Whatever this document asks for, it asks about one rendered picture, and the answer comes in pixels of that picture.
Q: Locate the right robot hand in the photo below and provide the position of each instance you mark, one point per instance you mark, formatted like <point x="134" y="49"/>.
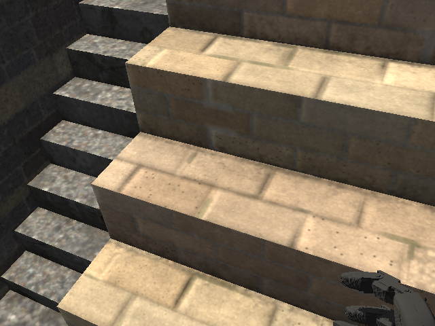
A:
<point x="410" y="308"/>

